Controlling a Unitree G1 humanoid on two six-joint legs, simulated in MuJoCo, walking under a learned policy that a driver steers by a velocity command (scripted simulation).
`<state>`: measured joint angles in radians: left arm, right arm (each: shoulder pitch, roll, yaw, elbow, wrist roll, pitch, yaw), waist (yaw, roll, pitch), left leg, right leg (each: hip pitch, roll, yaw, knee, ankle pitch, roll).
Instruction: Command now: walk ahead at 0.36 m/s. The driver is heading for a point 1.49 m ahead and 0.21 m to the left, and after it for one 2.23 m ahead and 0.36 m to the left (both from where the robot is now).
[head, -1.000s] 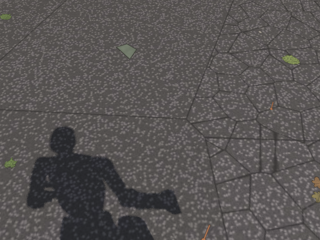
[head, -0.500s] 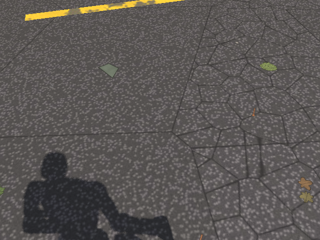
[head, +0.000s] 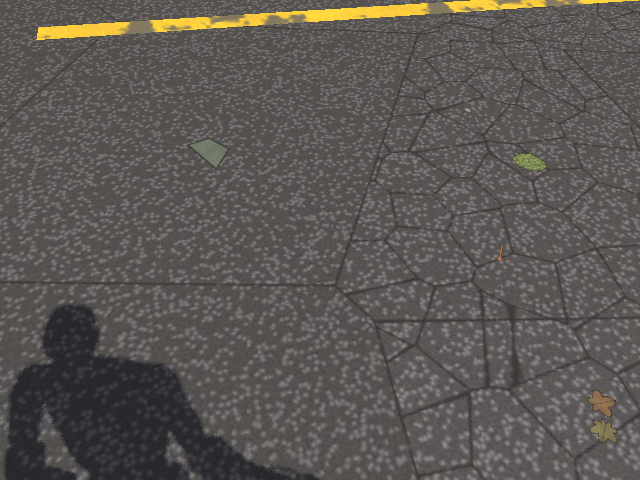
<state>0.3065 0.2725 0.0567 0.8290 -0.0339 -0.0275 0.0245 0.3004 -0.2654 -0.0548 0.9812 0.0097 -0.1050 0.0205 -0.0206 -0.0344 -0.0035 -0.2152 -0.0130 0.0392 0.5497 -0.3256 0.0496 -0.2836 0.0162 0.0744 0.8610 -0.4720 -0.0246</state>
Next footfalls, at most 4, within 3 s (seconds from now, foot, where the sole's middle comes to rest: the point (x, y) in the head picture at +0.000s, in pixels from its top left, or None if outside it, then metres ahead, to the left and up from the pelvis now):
0.40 right None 0.38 -0.14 -0.77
0.94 left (266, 409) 0.69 0.10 -0.77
1.50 right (361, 298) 1.00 -0.13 -0.77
2.04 left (256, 227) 1.25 0.15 -0.77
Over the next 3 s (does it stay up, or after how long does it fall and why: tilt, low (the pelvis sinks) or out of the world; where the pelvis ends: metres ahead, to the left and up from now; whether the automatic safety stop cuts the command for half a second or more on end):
stays up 1.59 0.24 -0.01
